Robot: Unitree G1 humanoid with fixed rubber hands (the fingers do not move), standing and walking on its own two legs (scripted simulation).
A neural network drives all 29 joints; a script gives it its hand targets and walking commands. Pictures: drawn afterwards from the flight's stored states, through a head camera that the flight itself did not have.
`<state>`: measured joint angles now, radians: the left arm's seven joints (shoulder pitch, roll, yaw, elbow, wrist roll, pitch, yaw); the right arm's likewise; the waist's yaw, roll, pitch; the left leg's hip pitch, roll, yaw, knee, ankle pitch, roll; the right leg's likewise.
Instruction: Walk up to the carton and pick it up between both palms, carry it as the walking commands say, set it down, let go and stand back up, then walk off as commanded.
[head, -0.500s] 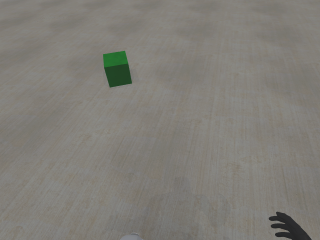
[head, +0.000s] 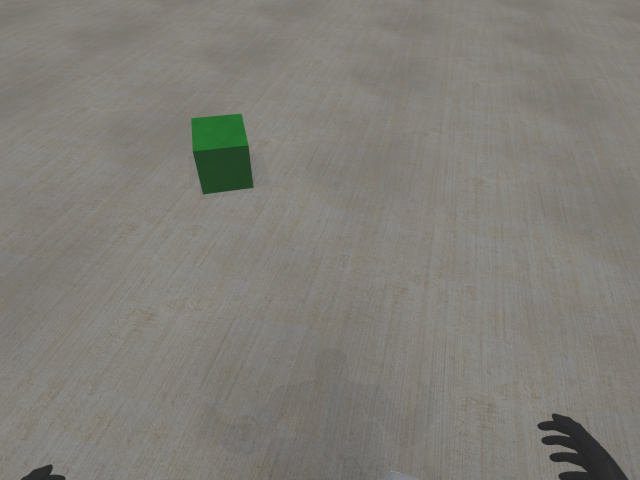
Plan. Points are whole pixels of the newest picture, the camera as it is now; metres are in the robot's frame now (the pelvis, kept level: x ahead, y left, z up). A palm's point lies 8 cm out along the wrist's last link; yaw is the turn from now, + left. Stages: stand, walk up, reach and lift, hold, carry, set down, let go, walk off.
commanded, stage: walk up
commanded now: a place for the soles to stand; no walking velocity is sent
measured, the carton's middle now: (222, 153) +1.69 +0.42 -0.65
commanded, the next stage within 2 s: none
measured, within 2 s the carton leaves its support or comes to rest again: neither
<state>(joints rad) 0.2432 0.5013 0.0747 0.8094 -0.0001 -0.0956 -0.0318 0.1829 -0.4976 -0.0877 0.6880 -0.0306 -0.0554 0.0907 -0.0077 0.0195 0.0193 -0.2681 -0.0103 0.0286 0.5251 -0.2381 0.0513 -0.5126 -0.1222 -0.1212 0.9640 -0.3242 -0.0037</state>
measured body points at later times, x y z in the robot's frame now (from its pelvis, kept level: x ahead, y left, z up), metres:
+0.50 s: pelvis +0.24 -0.04 +0.00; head +0.25 -0.06 +0.44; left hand +0.25 +0.33 -0.06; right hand +0.45 -0.34 -0.08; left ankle +0.36 +0.11 -0.70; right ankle +0.20 -0.17 -0.74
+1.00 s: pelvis +0.44 -0.01 -0.02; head +0.44 -0.02 +0.43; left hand +0.53 +0.35 -0.08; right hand +0.60 -0.34 -0.09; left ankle +0.43 +0.11 -0.72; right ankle +0.52 -0.13 -0.74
